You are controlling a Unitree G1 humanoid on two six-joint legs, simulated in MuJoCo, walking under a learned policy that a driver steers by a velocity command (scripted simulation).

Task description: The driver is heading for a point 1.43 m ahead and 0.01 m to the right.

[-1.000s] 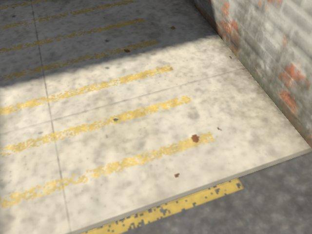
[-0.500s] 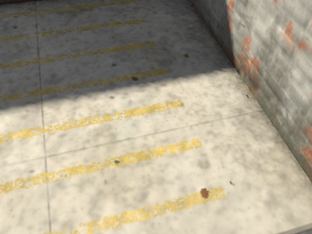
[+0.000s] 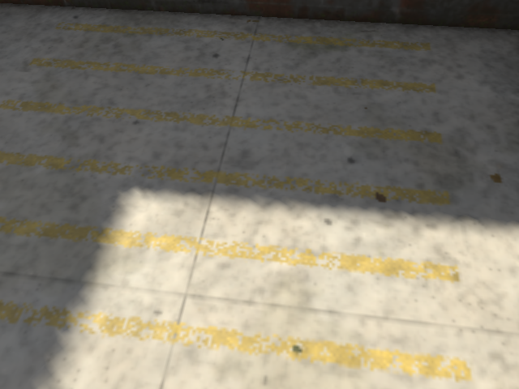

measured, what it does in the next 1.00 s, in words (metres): walks ahead: left foot, then right foot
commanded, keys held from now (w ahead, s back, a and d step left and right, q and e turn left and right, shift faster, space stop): w+q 0.20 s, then w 0.80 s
